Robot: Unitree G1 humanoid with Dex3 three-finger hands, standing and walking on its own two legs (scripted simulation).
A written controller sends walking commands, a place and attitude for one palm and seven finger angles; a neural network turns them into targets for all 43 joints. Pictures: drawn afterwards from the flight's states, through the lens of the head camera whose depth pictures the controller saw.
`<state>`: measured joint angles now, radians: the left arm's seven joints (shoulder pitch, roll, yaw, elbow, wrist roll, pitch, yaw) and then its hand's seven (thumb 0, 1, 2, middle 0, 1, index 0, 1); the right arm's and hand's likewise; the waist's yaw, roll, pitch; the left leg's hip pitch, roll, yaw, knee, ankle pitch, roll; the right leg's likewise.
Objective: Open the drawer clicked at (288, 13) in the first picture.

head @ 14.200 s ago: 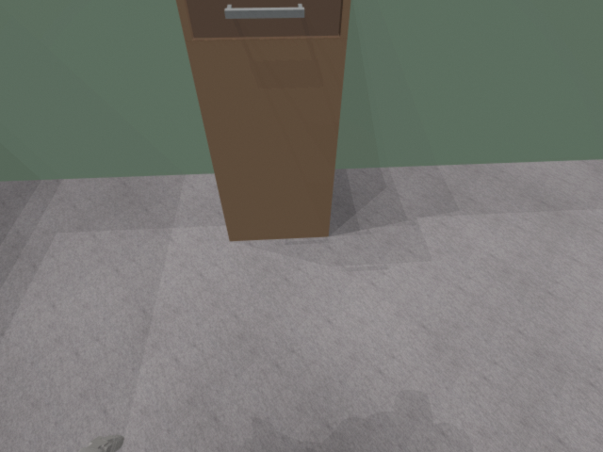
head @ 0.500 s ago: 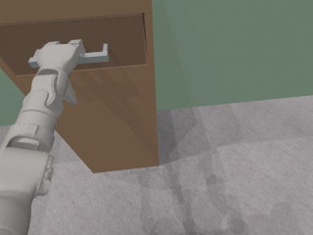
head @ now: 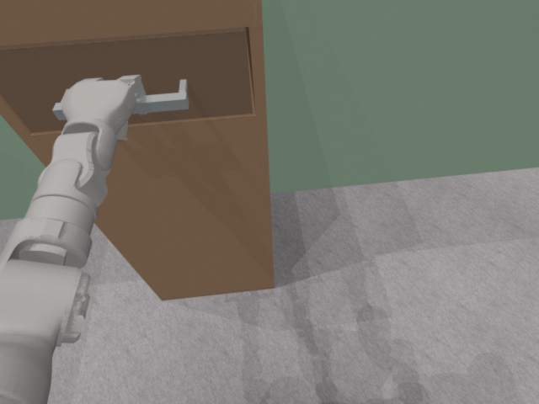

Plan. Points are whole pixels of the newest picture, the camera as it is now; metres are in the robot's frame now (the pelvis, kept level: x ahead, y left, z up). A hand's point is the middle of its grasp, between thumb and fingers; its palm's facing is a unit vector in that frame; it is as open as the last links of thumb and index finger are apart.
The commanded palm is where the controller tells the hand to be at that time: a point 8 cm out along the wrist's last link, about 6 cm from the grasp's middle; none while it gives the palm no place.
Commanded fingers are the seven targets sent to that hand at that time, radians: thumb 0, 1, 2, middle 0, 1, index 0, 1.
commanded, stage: pull the drawer open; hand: left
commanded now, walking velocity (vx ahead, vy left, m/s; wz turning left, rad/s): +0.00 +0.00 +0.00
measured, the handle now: (125, 98) +0.53 +0.22 +0.16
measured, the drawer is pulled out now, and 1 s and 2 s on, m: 0.00 0.02 0.08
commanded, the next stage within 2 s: none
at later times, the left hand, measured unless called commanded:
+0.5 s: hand (116, 141) +0.46 +0.23 +0.14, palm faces +0.05 -0.02 -1.00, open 5.6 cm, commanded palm +0.44 +0.23 +0.19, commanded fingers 0.00 0.90 0.90 -0.40 -1.35 -0.40 -1.35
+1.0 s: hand (114, 146) +0.45 +0.23 +0.14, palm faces +0.05 -0.02 -1.00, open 5.6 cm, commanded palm +0.40 +0.23 +0.19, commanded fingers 0.00 0.90 0.90 -0.40 -1.35 -0.40 -1.35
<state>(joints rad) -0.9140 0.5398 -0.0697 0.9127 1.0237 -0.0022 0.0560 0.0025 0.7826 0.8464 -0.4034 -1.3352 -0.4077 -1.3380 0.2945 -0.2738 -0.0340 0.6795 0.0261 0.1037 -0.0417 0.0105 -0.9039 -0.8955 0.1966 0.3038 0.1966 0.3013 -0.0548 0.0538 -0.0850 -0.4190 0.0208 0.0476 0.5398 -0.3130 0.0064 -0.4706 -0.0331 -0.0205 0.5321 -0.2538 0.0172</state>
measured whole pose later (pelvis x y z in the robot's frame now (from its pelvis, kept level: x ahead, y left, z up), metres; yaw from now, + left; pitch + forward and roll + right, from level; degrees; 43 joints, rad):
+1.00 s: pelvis +0.01 +0.00 +0.00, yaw -1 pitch +9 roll +0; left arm -0.65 0.53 -0.06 0.56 0.96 0.08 0.01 0.01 0.78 0.81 -0.31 -1.34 -0.34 -1.32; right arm 0.28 -0.28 -0.03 0.65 0.04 0.13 -0.02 0.01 -0.90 -0.90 0.20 0.30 0.20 0.30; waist -0.02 0.08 -0.08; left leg -0.34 0.02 0.06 0.51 -0.32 0.00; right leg -0.41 -0.03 -0.01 0.51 -0.27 0.02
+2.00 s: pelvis +0.01 +0.00 +0.01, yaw -2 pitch +6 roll +0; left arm -0.34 0.51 -0.04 0.21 0.92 0.14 0.01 0.01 0.79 0.83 -0.30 -1.34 -0.33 -1.26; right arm 0.24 -0.29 -0.03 0.64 0.04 0.10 -0.01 0.02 -0.91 -0.90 0.19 0.30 0.19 0.30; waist -0.01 0.09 -0.06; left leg -0.25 0.02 0.08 0.45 -0.29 0.01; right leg -0.33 -0.03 0.01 0.47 -0.24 0.02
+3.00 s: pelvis +0.02 +0.00 +0.01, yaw +0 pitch +2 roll +0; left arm 0.14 0.46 -0.07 -0.34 0.89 0.22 0.01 0.02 0.77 0.83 -0.26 -1.35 -0.38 -1.26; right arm 0.08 -0.27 0.00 0.62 0.02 0.10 0.05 0.02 -0.91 -0.90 0.19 0.30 0.19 0.30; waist 0.07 0.12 -0.05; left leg -0.16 0.01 0.05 0.43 -0.30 0.00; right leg -0.23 -0.04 -0.02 0.46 -0.26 0.02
